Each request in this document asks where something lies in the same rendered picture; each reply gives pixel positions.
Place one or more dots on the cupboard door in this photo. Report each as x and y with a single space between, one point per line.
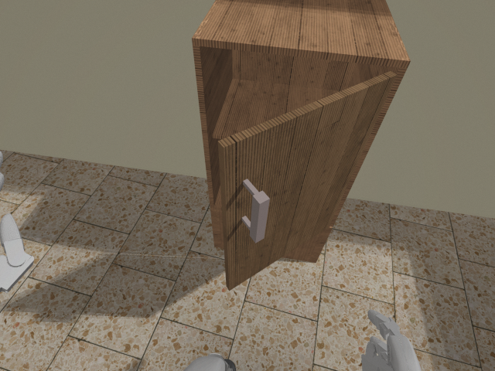
303 161

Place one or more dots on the robot right hand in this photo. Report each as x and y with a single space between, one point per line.
397 355

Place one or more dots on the robot left hand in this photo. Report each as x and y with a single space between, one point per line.
17 262

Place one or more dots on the handle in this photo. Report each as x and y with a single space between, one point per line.
259 212

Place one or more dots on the left robot shin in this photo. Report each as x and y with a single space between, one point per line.
217 355

